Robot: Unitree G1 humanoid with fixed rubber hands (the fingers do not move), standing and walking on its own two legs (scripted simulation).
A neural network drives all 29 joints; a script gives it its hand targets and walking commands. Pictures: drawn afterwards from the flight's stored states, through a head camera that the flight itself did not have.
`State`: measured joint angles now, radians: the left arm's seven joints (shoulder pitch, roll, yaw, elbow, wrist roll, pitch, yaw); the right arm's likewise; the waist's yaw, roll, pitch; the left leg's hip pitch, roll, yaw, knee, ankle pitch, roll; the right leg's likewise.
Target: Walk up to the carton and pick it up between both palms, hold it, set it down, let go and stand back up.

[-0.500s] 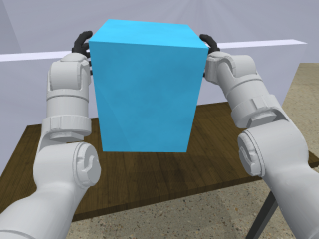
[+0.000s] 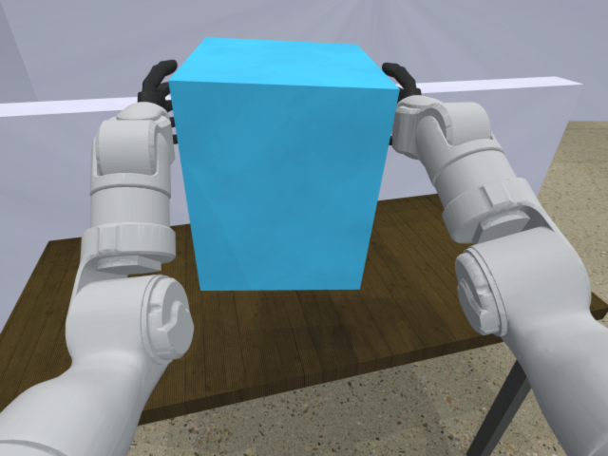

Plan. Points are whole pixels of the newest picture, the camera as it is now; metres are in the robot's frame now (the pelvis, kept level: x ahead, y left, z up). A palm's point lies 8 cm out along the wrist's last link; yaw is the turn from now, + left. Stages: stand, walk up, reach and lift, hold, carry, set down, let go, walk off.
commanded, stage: hold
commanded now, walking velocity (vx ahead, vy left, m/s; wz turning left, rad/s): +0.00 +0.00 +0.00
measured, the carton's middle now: (282, 162) +0.38 +0.00 +0.27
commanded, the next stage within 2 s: set down in 0.08 s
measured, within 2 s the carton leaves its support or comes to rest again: neither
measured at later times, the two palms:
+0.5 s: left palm (131, 84) +0.39 +0.16 +0.37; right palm (385, 104) +0.38 -0.13 +0.35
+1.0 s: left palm (173, 137) +0.41 +0.13 +0.30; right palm (394, 156) +0.39 -0.16 +0.27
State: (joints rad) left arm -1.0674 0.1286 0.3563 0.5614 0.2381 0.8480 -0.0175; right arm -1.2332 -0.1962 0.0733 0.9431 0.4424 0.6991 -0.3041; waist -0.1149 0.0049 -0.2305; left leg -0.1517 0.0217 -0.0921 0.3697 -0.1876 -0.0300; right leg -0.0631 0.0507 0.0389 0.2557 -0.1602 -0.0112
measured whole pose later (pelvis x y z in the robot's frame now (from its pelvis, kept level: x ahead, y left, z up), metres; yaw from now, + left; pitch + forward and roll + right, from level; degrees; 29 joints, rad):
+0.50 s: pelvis +0.00 +0.00 +0.00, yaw +1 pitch -5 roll -1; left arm -1.24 0.21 0.46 0.79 0.34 0.64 -0.10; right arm -1.31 -0.08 -0.18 1.09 0.19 0.48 -0.26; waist -0.13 -0.04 -0.15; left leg -0.05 0.01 -0.10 0.31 -0.17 -0.03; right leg 0.03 0.03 0.02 0.24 -0.17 -0.01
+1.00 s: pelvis +0.00 +0.01 +0.00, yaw +1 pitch -7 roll -1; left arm -1.05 0.09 0.38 0.60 0.32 0.57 0.00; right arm -1.09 -0.09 -0.12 0.99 0.20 0.29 -0.20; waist -0.15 -0.06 -0.05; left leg -0.03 0.00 -0.08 0.35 -0.20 -0.02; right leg 0.05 0.03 0.02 0.26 -0.18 0.00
